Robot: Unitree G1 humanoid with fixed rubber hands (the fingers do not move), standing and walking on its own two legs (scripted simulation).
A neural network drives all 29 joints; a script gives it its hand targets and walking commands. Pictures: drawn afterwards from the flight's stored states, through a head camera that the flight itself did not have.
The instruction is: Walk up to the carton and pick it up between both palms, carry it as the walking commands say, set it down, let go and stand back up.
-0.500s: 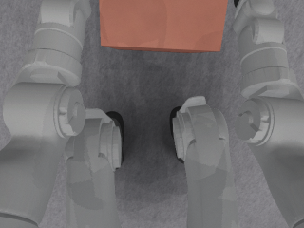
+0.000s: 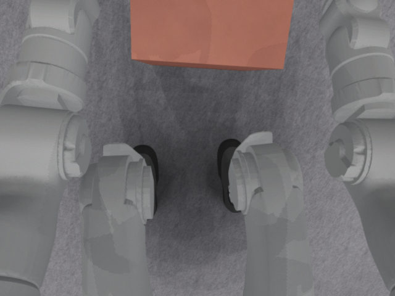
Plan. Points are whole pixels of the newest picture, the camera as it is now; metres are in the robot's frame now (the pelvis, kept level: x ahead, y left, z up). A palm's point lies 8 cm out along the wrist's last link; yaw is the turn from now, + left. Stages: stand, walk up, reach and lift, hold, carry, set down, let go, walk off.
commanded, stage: set down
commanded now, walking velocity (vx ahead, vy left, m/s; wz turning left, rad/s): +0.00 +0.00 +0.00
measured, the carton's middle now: out of the picture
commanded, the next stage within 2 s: let go in 1.20 s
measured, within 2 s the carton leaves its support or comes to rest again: neither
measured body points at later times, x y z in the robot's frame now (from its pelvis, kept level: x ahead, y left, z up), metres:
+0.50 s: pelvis +0.01 +0.00 +0.10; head +0.35 -0.02 +0.39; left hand +0.60 +0.13 -0.01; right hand +0.55 -0.24 -0.01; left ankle +0.11 +0.12 -0.34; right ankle +0.11 -0.12 -0.34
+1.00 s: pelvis +0.03 +0.00 +0.24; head +0.35 -0.01 +0.56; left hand +0.60 +0.13 +0.14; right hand +0.55 -0.25 +0.15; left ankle +0.11 +0.12 -0.34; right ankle +0.11 -0.12 -0.34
